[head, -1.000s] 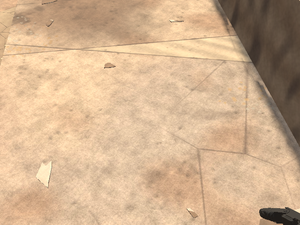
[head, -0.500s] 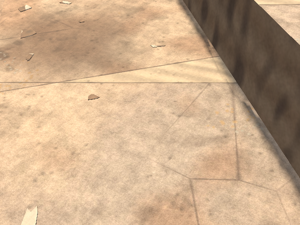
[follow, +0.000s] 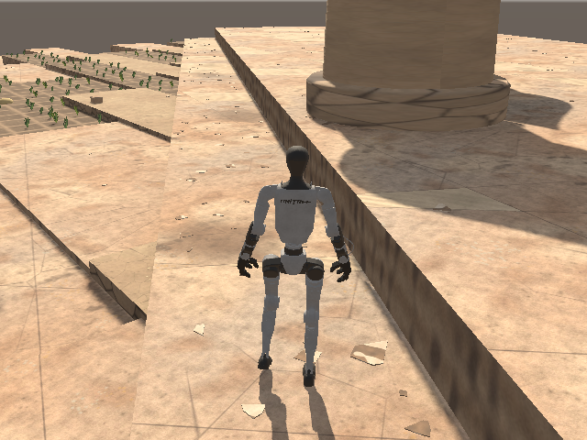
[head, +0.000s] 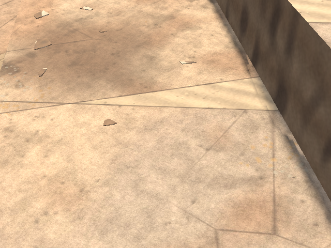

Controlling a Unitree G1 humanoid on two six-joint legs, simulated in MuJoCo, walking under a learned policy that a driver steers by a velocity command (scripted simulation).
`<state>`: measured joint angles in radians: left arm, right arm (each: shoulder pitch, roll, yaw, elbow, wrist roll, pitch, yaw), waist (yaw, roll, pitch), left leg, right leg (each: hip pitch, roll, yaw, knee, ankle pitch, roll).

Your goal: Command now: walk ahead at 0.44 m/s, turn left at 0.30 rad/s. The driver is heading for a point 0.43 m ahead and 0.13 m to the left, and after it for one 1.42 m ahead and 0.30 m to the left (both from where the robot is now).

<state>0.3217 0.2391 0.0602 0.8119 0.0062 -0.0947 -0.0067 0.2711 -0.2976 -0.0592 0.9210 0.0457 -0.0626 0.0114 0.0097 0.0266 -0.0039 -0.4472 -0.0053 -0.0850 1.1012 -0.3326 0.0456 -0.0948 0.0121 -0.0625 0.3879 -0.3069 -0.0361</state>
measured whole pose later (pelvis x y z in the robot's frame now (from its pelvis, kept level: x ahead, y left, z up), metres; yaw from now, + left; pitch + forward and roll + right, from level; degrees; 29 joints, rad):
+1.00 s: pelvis +0.53 +0.07 +0.00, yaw +25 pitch +1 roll -1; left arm 0.29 0.25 0.05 0.76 0.00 -0.10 -0.02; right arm 0.27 -0.29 -0.05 0.75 0.01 -0.06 0.00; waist 0.02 0.04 0.01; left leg -0.51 0.03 -0.05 1.11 -0.32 0.02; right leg -0.24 0.05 -0.01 0.38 -0.17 -0.05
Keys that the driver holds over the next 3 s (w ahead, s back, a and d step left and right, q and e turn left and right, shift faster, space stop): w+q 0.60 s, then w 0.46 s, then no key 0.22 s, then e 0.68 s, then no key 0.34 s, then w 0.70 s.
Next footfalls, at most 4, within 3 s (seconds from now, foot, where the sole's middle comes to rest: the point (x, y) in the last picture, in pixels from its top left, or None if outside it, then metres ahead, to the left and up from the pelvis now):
0.32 left None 0.32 0.12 -0.78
0.80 right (179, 221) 0.63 0.01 -0.78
1.28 left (108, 194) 0.76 0.33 -0.78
1.72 right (164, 189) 0.78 0.08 -0.78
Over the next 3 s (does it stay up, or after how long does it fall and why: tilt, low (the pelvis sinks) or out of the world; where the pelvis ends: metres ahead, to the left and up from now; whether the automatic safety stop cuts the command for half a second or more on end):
stays up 0.93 0.22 -0.03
